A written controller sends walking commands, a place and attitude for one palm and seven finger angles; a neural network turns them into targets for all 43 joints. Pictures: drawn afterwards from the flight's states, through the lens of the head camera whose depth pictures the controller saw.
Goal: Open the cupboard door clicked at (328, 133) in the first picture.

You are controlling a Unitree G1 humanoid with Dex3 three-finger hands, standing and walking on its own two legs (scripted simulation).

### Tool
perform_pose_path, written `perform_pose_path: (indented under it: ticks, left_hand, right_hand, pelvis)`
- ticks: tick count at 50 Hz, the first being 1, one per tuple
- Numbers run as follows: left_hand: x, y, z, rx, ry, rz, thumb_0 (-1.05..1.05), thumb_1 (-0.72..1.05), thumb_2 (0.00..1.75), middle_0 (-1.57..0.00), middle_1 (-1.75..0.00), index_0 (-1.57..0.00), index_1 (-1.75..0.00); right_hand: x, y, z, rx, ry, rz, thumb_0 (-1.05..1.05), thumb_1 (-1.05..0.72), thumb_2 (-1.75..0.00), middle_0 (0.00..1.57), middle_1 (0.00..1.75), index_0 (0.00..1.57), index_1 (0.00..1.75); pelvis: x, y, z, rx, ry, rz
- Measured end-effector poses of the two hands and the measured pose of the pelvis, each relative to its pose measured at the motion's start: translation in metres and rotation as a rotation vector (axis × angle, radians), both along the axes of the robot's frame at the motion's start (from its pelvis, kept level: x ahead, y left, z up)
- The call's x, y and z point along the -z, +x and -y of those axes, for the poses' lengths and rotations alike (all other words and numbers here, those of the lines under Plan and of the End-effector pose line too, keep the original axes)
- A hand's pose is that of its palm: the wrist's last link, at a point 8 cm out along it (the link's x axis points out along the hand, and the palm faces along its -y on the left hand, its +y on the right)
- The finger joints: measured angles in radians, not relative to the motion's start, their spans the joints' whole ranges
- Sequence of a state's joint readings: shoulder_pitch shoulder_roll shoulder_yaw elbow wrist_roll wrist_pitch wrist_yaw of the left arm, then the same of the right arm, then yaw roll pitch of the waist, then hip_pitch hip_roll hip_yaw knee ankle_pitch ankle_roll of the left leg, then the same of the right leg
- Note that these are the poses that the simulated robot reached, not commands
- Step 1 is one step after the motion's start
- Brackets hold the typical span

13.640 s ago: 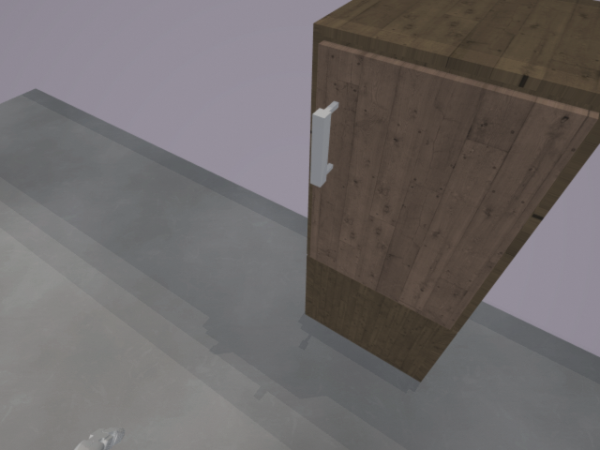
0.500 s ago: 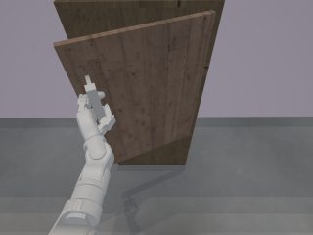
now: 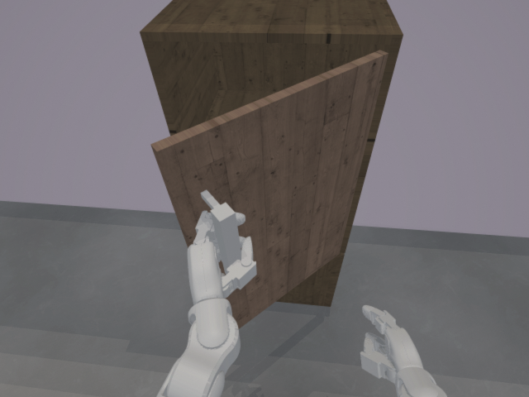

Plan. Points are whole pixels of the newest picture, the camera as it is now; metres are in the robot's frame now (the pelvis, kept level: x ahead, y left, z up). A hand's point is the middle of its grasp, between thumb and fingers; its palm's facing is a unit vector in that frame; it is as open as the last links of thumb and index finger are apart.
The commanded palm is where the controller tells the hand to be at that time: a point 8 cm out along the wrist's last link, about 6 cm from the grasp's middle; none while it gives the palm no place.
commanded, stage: open thumb and fingers to let go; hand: left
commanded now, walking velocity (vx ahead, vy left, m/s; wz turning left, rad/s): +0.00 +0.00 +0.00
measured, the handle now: (222, 237) +0.33 +0.09 +0.09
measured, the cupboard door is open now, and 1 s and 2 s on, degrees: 44 43 44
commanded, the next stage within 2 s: slide the hand sideways off the handle in 0.74 s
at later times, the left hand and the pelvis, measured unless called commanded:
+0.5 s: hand (244, 260) +0.29 +0.05 +0.08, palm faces +0.31 -0.95 -0.02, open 13.4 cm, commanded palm +0.25 +0.09 +0.08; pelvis -0.02 -0.01 +0.00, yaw +0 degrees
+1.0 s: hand (232, 276) +0.27 +0.06 +0.08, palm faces -0.09 -0.99 -0.11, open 15.9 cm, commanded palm +0.26 +0.10 +0.08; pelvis -0.03 +0.02 +0.00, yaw +0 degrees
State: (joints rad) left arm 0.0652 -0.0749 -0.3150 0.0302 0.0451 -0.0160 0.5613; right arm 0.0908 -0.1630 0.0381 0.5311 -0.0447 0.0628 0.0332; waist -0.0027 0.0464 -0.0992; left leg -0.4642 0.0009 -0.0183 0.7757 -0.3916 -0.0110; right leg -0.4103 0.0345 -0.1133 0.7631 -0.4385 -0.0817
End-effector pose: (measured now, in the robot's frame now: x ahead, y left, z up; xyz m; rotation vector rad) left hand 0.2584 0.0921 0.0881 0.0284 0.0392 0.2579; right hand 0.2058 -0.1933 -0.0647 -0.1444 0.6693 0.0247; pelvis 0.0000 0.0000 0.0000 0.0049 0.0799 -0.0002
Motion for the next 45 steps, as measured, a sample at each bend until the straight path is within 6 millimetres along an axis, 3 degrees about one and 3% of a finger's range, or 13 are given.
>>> perform_pose_path:
  ticks: [4, 9, 17, 22, 30, 37, 45]
  left_hand:
    - [0.0, 0.004, -0.006, -0.063, 0.002, -0.009, 0.01, 0.57, 0.75, -0.37, -1.32, -0.38, -1.33]
    - [0.0, 0.0, -0.008, -0.084, 0.006, -0.001, 0.01, 0.43, 0.7, -0.37, -1.3, -0.37, -1.31]
    - [0.002, -0.004, -0.003, -0.07, 0.002, 0.015, 0.01, -0.01, 0.52, -0.31, -1.24, -0.33, -1.25]
    - [0.002, -0.003, 0.0, -0.059, -0.009, 0.022, 0.01, -0.27, 0.4, -0.3, -1.2, -0.3, -1.21]
    - [0.002, 0.001, -0.002, -0.056, -0.016, 0.027, 0.0, -0.45, 0.33, -0.27, -0.98, -0.26, -0.98]
    - [0.002, -0.002, -0.003, -0.004, -0.007, 0.033, -0.01, -0.49, 0.31, -0.26, -0.69, -0.25, -0.7]
    - [0.004, -0.001, -0.011, 0.054, 0.012, 0.047, -0.01, -0.5, 0.31, -0.35, -0.55, -0.3, -0.58]
  right_hand:
    - [0.009, -0.006, 0.002, -0.012, -0.005, -0.045, 0.0, -0.9, -0.89, 0.2, 0.3, 0.2, 0.3]
    - [0.023, -0.031, 0.013, 0.012, -0.011, -0.118, 0.0, -0.9, -0.89, 0.2, 0.3, 0.2, 0.3]
    - [0.039, -0.076, 0.038, 0.079, -0.047, -0.214, 0.01, -0.9, -0.89, 0.2, 0.3, 0.2, 0.3]
    - [0.039, -0.09, 0.045, 0.113, -0.066, -0.226, 0.01, -0.9, -0.89, 0.2, 0.3, 0.2, 0.29]
    - [0.03, -0.085, 0.038, 0.117, -0.074, -0.187, 0.01, -0.9, -0.89, 0.2, 0.3, 0.2, 0.29]
    - [0.022, -0.067, 0.019, 0.089, -0.052, -0.129, 0.01, -0.9, -0.89, 0.2, 0.3, 0.2, 0.29]
    - [0.021, -0.053, -0.004, 0.036, -0.039, -0.112, 0.01, -0.9, -0.89, 0.2, 0.3, 0.2, 0.3]
  pelvis:
    - [0.001, -0.003, 0.005, -0.008, 0.005, -0.007]
    - [0.001, -0.006, 0.009, -0.012, 0.01, -0.012]
    - [0.001, -0.014, 0.01, -0.008, 0.012, -0.012]
    - [0.0, -0.017, 0.009, -0.001, 0.012, -0.009]
    - [-0.001, -0.02, 0.002, 0.006, 0.005, -0.006]
    - [-0.001, -0.019, -0.007, 0.009, -0.002, -0.002]
    - [0.002, -0.022, -0.017, 0.001, -0.007, 0.001]
